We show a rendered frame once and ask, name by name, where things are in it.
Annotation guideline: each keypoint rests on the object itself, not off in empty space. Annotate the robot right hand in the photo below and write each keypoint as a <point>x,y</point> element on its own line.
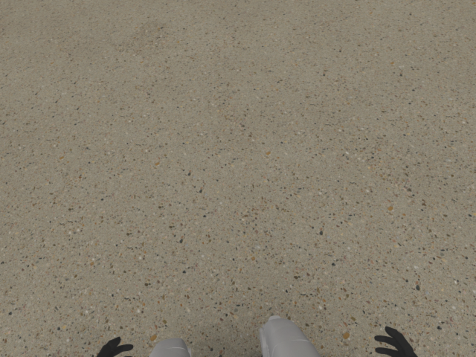
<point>404,349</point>

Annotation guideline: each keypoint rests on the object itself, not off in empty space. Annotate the robot thigh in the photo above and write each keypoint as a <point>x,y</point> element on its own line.
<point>283,338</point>
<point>173,347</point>

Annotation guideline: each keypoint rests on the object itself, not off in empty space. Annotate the robot left hand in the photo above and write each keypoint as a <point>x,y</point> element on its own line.
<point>111,349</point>

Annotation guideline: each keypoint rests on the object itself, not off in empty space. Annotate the robot right thigh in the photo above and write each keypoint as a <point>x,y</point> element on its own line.
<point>283,338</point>

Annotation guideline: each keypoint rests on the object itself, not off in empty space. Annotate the robot left thigh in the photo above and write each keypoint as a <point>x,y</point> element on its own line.
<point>173,347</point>

